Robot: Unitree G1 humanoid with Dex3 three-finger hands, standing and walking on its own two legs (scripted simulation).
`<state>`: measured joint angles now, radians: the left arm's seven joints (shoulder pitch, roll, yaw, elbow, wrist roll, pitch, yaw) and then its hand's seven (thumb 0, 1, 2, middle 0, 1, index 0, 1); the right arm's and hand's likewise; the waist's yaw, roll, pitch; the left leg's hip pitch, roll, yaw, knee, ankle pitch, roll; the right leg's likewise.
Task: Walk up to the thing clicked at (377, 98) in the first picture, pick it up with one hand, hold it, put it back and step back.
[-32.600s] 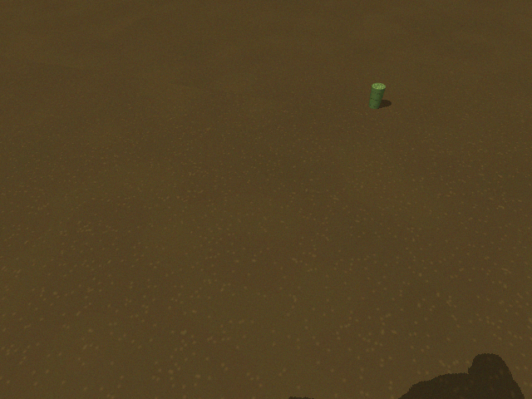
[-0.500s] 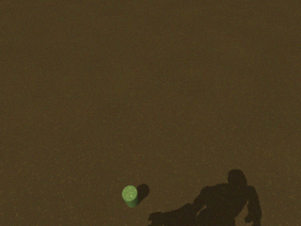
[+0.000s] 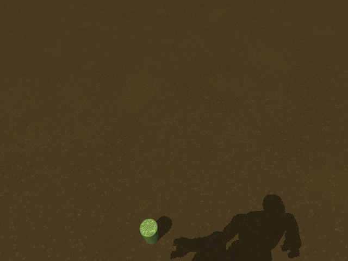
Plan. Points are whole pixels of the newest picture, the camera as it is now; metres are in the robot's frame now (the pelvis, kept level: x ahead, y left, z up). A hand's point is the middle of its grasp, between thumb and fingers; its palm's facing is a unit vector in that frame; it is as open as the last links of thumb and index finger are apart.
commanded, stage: stand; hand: left
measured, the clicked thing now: (150, 232) +0.43 +0.19 -0.71
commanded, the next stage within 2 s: step back in 0.58 s
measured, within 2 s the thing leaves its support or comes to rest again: neither
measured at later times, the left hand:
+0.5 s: hand out of the picture +0.07 +0.24 -0.16, palm faces -0.02 -0.94 -0.34, open 7.4 cm
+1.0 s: hand out of the picture +0.07 +0.28 -0.17, palm faces -0.01 -0.92 -0.38, open 7.4 cm
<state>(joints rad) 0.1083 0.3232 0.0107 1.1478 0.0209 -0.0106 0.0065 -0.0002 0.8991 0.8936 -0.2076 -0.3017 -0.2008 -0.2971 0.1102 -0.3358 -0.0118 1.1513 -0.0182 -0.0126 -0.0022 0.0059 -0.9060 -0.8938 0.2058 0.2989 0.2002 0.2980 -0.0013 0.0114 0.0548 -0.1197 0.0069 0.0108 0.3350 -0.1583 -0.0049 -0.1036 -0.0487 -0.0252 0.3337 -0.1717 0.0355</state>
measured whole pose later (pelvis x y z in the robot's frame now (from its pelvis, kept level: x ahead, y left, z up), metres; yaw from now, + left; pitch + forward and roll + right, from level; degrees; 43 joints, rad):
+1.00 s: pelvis -0.05 +0.01 -0.02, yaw +0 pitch -1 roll -1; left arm 0.06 0.40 0.08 0.95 0.01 0.06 0.01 0.00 0.90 0.89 -0.21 -0.30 -0.20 -0.30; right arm 0.10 -0.37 -0.05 0.99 -0.03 0.03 0.01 0.01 -0.91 -0.89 0.21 0.30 0.20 0.30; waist -0.02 -0.01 0.17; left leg -0.37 0.02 0.00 0.59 -0.20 0.03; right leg -0.44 0.07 0.08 1.02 -0.52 -0.03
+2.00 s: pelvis -0.30 +0.00 -0.03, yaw -4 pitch -3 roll +0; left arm 0.21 0.39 0.08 0.87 0.01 0.05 0.01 0.00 0.90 0.89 -0.21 -0.30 -0.20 -0.30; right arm 0.05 -0.37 -0.04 0.79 -0.03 0.04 0.01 0.00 -0.90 -0.89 0.21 0.30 0.20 0.30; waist 0.02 -0.01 0.20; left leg -0.42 0.02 0.06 0.60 -0.13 0.04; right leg -0.25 0.01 0.06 0.77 -0.46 0.02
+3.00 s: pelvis -0.61 -0.01 -0.02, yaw -2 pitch -1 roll +1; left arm 0.26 0.35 0.07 0.94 0.06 0.03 0.00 0.00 0.90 0.89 -0.21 -0.30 -0.20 -0.30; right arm 0.17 -0.41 -0.05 0.90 -0.01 0.04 -0.01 0.01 -0.91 -0.89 0.21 0.30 0.20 0.30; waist 0.04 0.03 0.08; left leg -0.43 -0.06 -0.10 0.93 -0.45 -0.01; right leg -0.27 -0.03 0.04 0.63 -0.34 0.00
